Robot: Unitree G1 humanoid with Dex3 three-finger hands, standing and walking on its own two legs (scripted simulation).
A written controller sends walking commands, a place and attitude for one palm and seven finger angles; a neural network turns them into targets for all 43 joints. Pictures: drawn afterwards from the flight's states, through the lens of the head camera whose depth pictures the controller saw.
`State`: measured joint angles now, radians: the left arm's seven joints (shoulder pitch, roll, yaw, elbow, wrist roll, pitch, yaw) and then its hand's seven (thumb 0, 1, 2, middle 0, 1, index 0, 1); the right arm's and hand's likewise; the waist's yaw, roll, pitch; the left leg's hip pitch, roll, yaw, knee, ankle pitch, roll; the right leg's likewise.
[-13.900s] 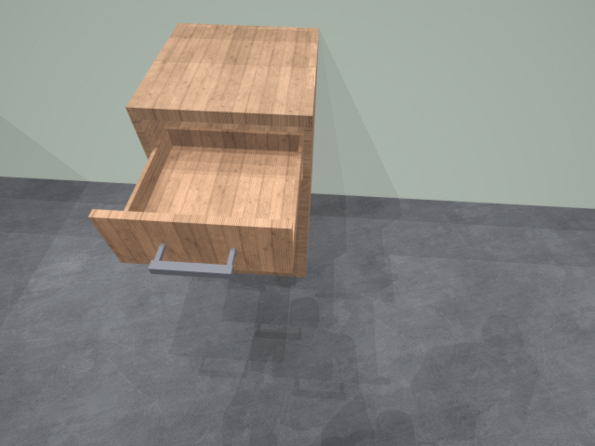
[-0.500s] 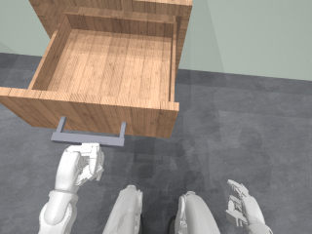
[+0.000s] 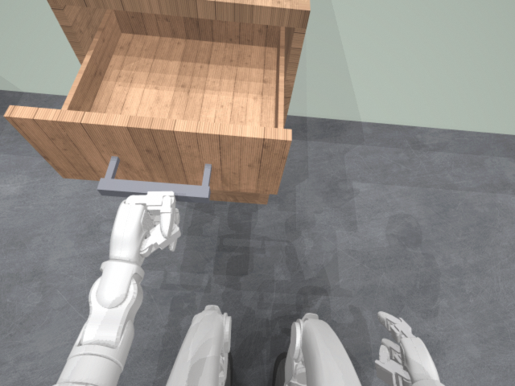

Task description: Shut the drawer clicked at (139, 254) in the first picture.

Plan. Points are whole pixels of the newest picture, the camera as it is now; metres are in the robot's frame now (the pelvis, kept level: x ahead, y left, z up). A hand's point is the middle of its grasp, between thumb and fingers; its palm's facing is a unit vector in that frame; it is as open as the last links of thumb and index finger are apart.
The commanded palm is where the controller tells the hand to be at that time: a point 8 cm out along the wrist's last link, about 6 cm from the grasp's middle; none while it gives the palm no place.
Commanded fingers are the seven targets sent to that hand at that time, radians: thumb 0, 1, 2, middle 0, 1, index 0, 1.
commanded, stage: push the drawer shut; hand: left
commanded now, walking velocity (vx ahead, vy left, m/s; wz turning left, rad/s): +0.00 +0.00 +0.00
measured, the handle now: (158, 179) +0.41 +0.18 +0.02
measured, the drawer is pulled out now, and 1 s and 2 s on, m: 0.24 0.11 0.00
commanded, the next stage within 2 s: none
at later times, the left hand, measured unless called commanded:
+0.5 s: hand (182, 187) +0.40 +0.15 +0.01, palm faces -0.03 -1.00 -0.06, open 2.9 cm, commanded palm +0.41 +0.19 +0.02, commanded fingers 0.00 0.90 0.90 -1.40 -1.60 -1.40 -1.60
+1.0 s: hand (186, 153) +0.47 +0.15 +0.01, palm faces -0.02 -1.00 -0.06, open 2.8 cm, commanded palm +0.47 +0.18 +0.02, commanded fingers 0.00 0.90 0.90 -1.40 -1.60 -1.40 -1.60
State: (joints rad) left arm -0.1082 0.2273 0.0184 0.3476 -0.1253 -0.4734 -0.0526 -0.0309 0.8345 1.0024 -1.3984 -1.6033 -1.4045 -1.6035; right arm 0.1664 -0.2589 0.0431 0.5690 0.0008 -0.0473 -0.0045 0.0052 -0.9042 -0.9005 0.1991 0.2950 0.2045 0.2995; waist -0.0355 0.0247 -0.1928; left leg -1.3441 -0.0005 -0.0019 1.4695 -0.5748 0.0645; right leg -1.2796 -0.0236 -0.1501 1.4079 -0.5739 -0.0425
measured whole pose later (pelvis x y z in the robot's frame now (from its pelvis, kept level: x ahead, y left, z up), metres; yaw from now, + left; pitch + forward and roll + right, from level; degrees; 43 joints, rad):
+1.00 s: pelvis +0.00 +0.00 +0.00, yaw -1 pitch +29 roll -4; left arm -0.68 0.33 0.23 0.96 -0.09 -0.57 -0.11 -0.06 0.77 0.96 -1.40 -1.60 -1.40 -1.60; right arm 0.23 -0.27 0.04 0.64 -0.02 0.02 0.00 0.00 -0.91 -0.90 0.20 0.29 0.20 0.30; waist -0.12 0.03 -0.17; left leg -1.41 0.01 0.01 1.47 -0.57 0.07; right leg -1.35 -0.01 -0.14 1.40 -0.56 -0.04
